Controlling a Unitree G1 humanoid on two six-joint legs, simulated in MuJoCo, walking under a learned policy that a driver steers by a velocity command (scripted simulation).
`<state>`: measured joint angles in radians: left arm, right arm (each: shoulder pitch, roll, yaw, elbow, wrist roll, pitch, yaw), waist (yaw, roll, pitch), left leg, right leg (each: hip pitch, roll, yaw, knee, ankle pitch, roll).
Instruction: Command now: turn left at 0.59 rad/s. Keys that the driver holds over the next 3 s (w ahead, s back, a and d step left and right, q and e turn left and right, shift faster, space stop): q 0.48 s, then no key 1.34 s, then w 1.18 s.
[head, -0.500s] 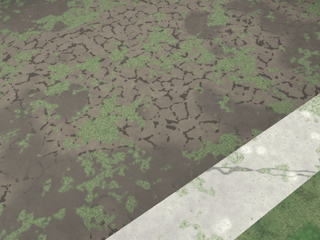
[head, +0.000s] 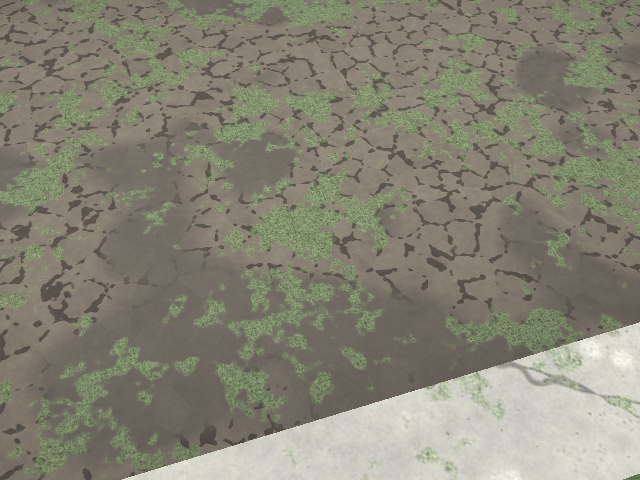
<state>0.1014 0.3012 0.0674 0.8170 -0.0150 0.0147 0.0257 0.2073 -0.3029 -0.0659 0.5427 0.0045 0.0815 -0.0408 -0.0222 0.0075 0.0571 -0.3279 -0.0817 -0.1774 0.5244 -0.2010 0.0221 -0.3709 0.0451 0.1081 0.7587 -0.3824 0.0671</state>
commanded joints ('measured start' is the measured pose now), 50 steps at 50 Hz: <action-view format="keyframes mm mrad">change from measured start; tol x32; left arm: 1 40 102 24 -49 -3 -26 -16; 50 60 58 -9 -26 19 -25 -2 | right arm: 1 -21 -160 -50 -82 11 -5 -3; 50 -16 -25 2 125 -15 -81 12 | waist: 1 8 193 -129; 6 -2 -280 -106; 23 -8 -147 -114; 26 -31 308 -151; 50 21 -86 -43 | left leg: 1 143 235 -377 -138 129 173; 6 -181 -59 -39 493 -470 -38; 10 -245 -4 14 811 -251 -102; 23 101 68 265 -4 -35 -29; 26 244 492 -363 -188 519 321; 50 124 98 37 -114 -28 24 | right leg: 1 33 0 6 -143 11 -20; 6 176 -444 418 -469 496 -344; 21 246 -349 19 -360 472 -307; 26 -269 -34 -105 377 -314 -21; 31 -183 -81 -52 469 -17 0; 42 64 -86 -73 -121 15 3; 46 309 -187 6 -317 520 -89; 50 148 -139 -5 -383 184 -87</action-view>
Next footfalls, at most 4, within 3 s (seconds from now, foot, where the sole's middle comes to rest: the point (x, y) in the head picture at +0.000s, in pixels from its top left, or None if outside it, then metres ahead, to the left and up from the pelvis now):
0.08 right None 0.04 -0.13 -0.77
0.48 left None -0.05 0.11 -0.77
0.90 right None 0.02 -0.12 -0.77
2.48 right None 0.31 0.03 -0.77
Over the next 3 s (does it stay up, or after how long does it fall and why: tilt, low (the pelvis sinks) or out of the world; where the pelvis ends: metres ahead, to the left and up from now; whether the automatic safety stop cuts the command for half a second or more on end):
stays up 0.26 0.12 -0.01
